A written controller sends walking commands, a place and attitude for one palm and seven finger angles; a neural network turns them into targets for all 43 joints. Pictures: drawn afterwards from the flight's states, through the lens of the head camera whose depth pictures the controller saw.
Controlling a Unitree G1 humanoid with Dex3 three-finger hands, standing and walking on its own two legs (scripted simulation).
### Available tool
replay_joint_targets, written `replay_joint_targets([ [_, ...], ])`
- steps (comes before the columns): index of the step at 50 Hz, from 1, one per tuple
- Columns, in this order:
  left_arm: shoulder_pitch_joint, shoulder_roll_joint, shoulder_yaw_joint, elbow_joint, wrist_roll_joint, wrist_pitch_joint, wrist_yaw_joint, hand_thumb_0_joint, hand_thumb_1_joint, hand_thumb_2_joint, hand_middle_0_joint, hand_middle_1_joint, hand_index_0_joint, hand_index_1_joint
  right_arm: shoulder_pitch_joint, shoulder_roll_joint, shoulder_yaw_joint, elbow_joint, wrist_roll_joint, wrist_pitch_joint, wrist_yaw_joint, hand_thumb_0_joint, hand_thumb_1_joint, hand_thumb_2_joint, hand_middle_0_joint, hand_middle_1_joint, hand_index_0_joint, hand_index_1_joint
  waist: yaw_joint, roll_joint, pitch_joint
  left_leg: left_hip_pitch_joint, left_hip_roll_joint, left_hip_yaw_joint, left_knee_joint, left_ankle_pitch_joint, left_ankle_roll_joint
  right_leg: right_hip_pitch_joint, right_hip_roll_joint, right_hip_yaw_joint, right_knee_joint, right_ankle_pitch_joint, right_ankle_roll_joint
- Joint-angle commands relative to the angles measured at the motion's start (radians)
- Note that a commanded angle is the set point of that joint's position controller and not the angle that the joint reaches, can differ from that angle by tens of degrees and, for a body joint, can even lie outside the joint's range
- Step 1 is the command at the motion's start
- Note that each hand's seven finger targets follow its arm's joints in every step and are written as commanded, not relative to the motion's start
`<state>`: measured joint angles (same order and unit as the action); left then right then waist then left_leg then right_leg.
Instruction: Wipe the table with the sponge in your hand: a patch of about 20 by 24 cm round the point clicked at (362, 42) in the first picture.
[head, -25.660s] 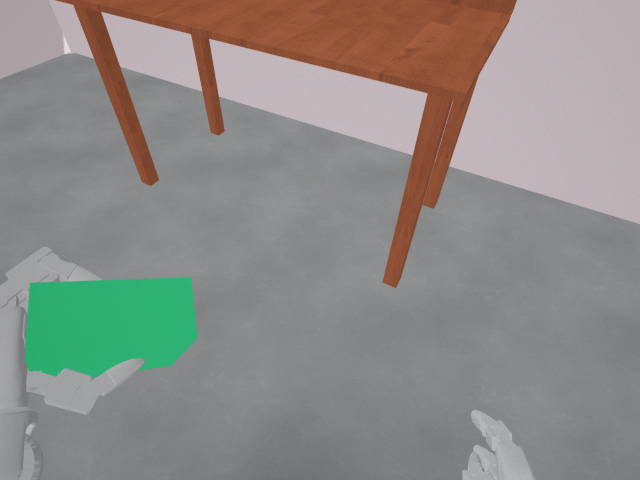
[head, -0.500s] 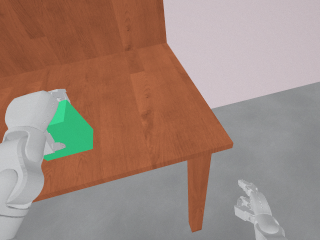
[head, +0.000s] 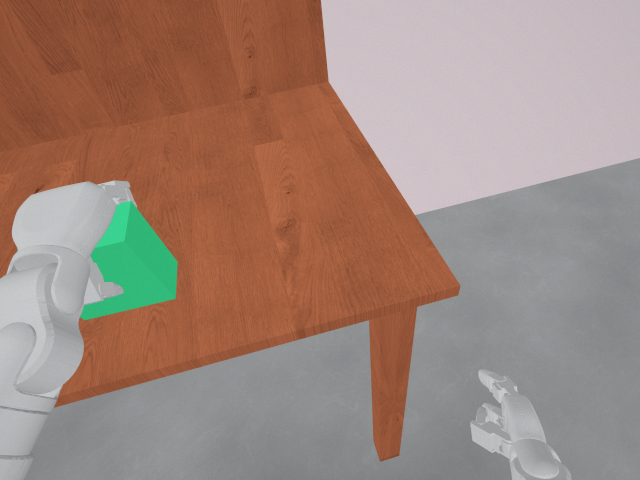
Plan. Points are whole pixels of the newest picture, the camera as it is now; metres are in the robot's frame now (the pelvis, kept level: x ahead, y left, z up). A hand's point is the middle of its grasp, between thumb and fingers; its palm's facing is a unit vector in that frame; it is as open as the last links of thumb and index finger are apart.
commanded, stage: move the sponge above the wiping area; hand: left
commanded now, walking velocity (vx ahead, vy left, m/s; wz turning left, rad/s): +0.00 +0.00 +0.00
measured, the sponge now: (115, 273) +0.28 +0.30 +0.14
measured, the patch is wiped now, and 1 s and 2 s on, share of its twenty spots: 0.00 0.00 0.00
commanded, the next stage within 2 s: none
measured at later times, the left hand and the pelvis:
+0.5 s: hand (92, 246) +0.28 +0.31 +0.19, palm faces +0.11 -0.01 -0.99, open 9.8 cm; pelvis +0.00 +0.00 +0.00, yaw +0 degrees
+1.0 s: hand (75, 252) +0.27 +0.32 +0.19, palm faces +0.09 -0.02 -1.00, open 9.8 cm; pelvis +0.00 +0.01 +0.00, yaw +1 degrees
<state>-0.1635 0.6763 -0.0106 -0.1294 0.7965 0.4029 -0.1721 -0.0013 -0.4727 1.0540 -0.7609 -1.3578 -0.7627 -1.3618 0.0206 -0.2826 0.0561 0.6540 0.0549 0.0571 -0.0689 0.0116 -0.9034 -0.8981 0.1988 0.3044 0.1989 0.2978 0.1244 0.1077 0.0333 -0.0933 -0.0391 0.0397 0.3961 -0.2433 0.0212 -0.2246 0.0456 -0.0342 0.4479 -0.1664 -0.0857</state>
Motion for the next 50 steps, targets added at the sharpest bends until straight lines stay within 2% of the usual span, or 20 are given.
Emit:
replay_joint_targets([
  [1, -0.287, 0.283, 0.19, -0.144, 0.028, 0.009, 0.045, 0.0, 0.1, 1.3, -1.2, -1.6, -1.2, -1.6, -0.196, -0.102, -0.039, -0.179, -0.005, -0.042, -0.007, 0.0, -0.9, -0.9, 0.2, 0.3, 0.2, 0.3, 0.011, -0.051, -0.245, -0.117, 0.002, -0.075, -0.05, 0.182, 0.016, 0.244, -0.077, 0.171, -0.064, 0.047, 0.003],
  [2, -0.301, 0.279, 0.188, -0.144, 0.028, 0.016, 0.041, 0.0, 0.1, 1.3, -1.2, -1.6, -1.2, -1.6, -0.246, -0.091, -0.027, -0.193, 0.009, -0.052, -0.006, 0.0, -0.9, -0.9, 0.2, 0.3, 0.2, 0.3, 0.009, -0.04, -0.237, -0.118, 0.005, -0.085, -0.046, 0.17, 0.015, 0.23, -0.069, 0.212, -0.071, 0.008, -0.009],
  [6, -0.309, 0.294, 0.182, -0.115, 0.042, -0.001, 0.029, 0.0, 0.1, 1.3, -1.2, -1.6, -1.2, -1.6, -0.18, -0.109, -0.041, -0.177, -0.004, -0.042, -0.011, 0.0, -0.9, -0.9, 0.2, 0.3, 0.2, 0.3, -0.004, -0.075, -0.245, -0.125, 0.002, -0.077, -0.043, 0.164, 0.019, 0.242, -0.08, 0.181, -0.068, 0.03, 0.007],
  [7, -0.317, 0.306, 0.197, -0.142, 0.037, -0.005, 0.029, 0.0, 0.1, 1.3, -1.2, -1.6, -1.2, -1.6, -0.231, -0.099, -0.034, -0.196, 0.006, -0.054, -0.013, 0.0, -0.9, -0.9, 0.2, 0.3, 0.2, 0.3, 0.006, -0.052, -0.258, -0.12, 0.002, -0.087, -0.032, 0.165, 0.019, 0.243, -0.074, 0.228, -0.066, 0.009, -0.007],
  [12, -0.337, 0.327, 0.219, -0.113, 0.033, -0.044, 0.043, 0.0, 0.1, 1.3, -1.2, -1.6, -1.2, -1.6, -0.205, -0.103, -0.038, -0.184, 0.003, -0.059, -0.017, 0.0, -0.9, -0.9, 0.2, 0.3, 0.2, 0.3, 0.004, -0.043, -0.234, -0.126, 0.0, -0.09, -0.033, 0.162, 0.016, 0.225, -0.074, 0.221, -0.071, 0.007, -0.009],
  [16, -0.301, 0.309, 0.226, -0.18, 0.029, -0.074, 0.069, 0.0, 0.1, 1.3, -1.2, -1.6, -1.2, -1.6, -0.17, -0.097, -0.047, -0.176, -0.011, -0.058, -0.014, 0.0, -0.9, -0.9, 0.2, 0.3, 0.2, 0.3, 0.011, -0.019, -0.283, -0.09, 0.001, -0.082, -0.042, 0.212, 0.017, 0.26, -0.076, 0.177, -0.057, 0.084, -0.005],
  [17, -0.295, 0.323, 0.246, -0.181, 0.023, -0.06, 0.074, 0.0, 0.1, 1.3, -1.2, -1.6, -1.2, -1.6, -0.21, -0.093, -0.041, -0.19, -0.001, -0.067, -0.011, 0.0, -0.9, -0.9, 0.2, 0.3, 0.2, 0.3, 0.023, -0.005, -0.27, -0.102, 0.0, -0.095, -0.038, 0.203, 0.014, 0.252, -0.07, 0.215, -0.056, 0.06, -0.018],
  [20, -0.278, 0.287, 0.215, -0.14, 0.023, -0.039, 0.076, 0.0, 0.1, 1.3, -1.2, -1.6, -1.2, -1.6, -0.171, -0.103, -0.046, -0.169, -0.009, -0.05, -0.008, 0.0, -0.9, -0.9, 0.2, 0.3, 0.2, 0.3, 0.011, -0.054, -0.243, -0.114, 0.006, -0.081, -0.054, 0.197, 0.013, 0.246, -0.075, 0.166, -0.062, 0.074, 0.0],
  [22, -0.285, 0.337, 0.251, -0.103, 0.021, -0.005, 0.074, 0.0, 0.1, 1.3, -1.2, -1.6, -1.2, -1.6, -0.208, -0.112, -0.046, -0.174, 0.002, -0.056, -0.004, 0.0, -0.9, -0.9, 0.2, 0.3, 0.2, 0.3, 0.025, -0.055, -0.219, -0.136, 0.001, -0.089, -0.041, 0.185, 0.01, 0.228, -0.072, 0.207, -0.059, 0.044, -0.012],
  [23, -0.282, 0.28, 0.203, -0.124, 0.021, -0.004, 0.066, 0.0, 0.1, 1.3, -1.2, -1.6, -1.2, -1.6, -0.185, -0.106, -0.042, -0.175, -0.003, -0.05, -0.005, 0.0, -0.9, -0.9, 0.2, 0.3, 0.2, 0.3, 0.007, -0.068, -0.243, -0.126, 0.006, -0.072, -0.047, 0.182, 0.014, 0.247, -0.08, 0.177, -0.061, 0.049, 0.003],
  [27, -0.336, 0.251, 0.151, -0.175, 0.031, 0.007, 0.032, 0.0, 0.1, 1.3, -1.2, -1.6, -1.2, -1.6, -0.243, -0.09, -0.03, -0.196, 0.014, -0.053, -0.009, 0.0, -0.9, -0.9, 0.2, 0.3, 0.2, 0.3, -0.001, -0.028, -0.242, -0.088, 0.002, -0.091, -0.053, 0.175, 0.02, 0.215, -0.062, 0.196, -0.07, 0.029, -0.008],
  [29, -0.337, 0.225, 0.119, -0.197, 0.031, -0.01, 0.025, 0.0, 0.1, 1.3, -1.2, -1.6, -1.2, -1.6, -0.192, -0.098, -0.036, -0.182, 0.0, -0.052, -0.01, 0.0, -0.9, -0.9, 0.2, 0.3, 0.2, 0.3, -0.011, -0.038, -0.26, -0.072, 0.002, -0.089, -0.063, 0.19, 0.021, 0.231, -0.065, 0.151, -0.069, 0.061, 0.004],
  [32, -0.305, 0.29, 0.194, -0.219, 0.043, -0.011, 0.028, 0.0, 0.1, 1.3, -1.2, -1.6, -1.2, -1.6, -0.231, -0.09, -0.03, -0.194, 0.004, -0.057, -0.01, 0.0, -0.9, -0.9, 0.2, 0.3, 0.2, 0.3, 0.013, -0.044, -0.263, -0.071, 0.006, -0.099, -0.058, 0.201, 0.023, 0.237, -0.056, 0.199, -0.067, 0.06, -0.012],
  [33, -0.312, 0.283, 0.19, -0.224, 0.046, -0.018, 0.035, 0.0, 0.1, 1.3, -1.2, -1.6, -1.2, -1.6, -0.183, -0.093, -0.032, -0.18, -0.01, -0.051, -0.007, 0.0, -0.9, -0.9, 0.2, 0.3, 0.2, 0.3, 0.009, -0.068, -0.278, -0.08, 0.005, -0.086, -0.06, 0.22, 0.021, 0.264, -0.069, 0.16, -0.057, 0.086, -0.002],
  [37, -0.269, 0.306, 0.236, -0.25, 0.035, 0.003, 0.057, 0.0, 0.1, 1.3, -1.2, -1.6, -1.2, -1.6, -0.244, -0.085, -0.025, -0.192, 0.001, -0.046, 0.005, 0.0, -0.9, -0.9, 0.2, 0.3, 0.2, 0.3, 0.032, -0.014, -0.253, -0.08, 0.005, -0.101, -0.068, 0.232, 0.013, 0.248, -0.051, 0.198, -0.059, 0.093, -0.02],
  [41, -0.239, 0.288, 0.222, -0.226, 0.024, 0.041, 0.059, 0.0, 0.1, 1.3, -1.2, -1.6, -1.2, -1.6, -0.201, -0.099, -0.036, -0.18, -0.008, -0.027, 0.013, 0.0, -0.9, -0.9, 0.2, 0.3, 0.2, 0.3, 0.033, -0.052, -0.255, -0.095, 0.003, -0.083, -0.067, 0.247, 0.012, 0.269, -0.064, 0.16, -0.053, 0.131, -0.004],
  [42, -0.242, 0.296, 0.228, -0.235, 0.025, 0.056, 0.053, 0.0, 0.1, 1.3, -1.2, -1.6, -1.2, -1.6, -0.257, -0.091, -0.025, -0.194, 0.007, -0.034, 0.012, 0.0, -0.9, -0.9, 0.2, 0.3, 0.2, 0.3, 0.032, -0.029, -0.252, -0.093, 0.003, -0.092, -0.064, 0.233, 0.013, 0.254, -0.052, 0.201, -0.056, 0.103, -0.016],
  [46, -0.259, 0.261, 0.157, -0.167, 0.025, 0.076, 0.008, 0.0, 0.1, 1.3, -1.2, -1.6, -1.2, -1.6, -0.205, -0.107, -0.032, -0.179, 0.002, -0.019, 0.0, 0.0, -0.9, -0.9, 0.2, 0.3, 0.2, 0.3, 0.001, -0.071, -0.195, -0.107, 0.003, -0.078, -0.068, 0.17, 0.02, 0.213, -0.066, 0.154, -0.077, 0.049, 0.011],
  [47, -0.311, 0.254, 0.138, -0.181, 0.034, 0.076, -0.004, 0.0, 0.1, 1.3, -1.2, -1.6, -1.2, -1.6, -0.26, -0.095, -0.02, -0.194, 0.019, -0.031, -0.003, 0.0, -0.9, -0.9, 0.2, 0.3, 0.2, 0.3, -0.01, -0.052, -0.196, -0.098, 0.005, -0.088, -0.067, 0.147, 0.02, 0.193, -0.055, 0.193, -0.084, 0.001, -0.001],
  [50, -0.342, 0.257, 0.121, -0.211, 0.039, 0.026, -0.019, 0.0, 0.1, 1.3, -1.2, -1.6, -1.2, -1.6, -0.203, -0.101, -0.029, -0.188, 0.002, -0.038, -0.014, 0.0, -0.9, -0.9, 0.2, 0.3, 0.2, 0.3, -0.008, -0.05, -0.242, -0.074, 0.0, -0.086, -0.068, 0.157, 0.027, 0.227, -0.065, 0.15, -0.081, 0.019, 0.011],
])
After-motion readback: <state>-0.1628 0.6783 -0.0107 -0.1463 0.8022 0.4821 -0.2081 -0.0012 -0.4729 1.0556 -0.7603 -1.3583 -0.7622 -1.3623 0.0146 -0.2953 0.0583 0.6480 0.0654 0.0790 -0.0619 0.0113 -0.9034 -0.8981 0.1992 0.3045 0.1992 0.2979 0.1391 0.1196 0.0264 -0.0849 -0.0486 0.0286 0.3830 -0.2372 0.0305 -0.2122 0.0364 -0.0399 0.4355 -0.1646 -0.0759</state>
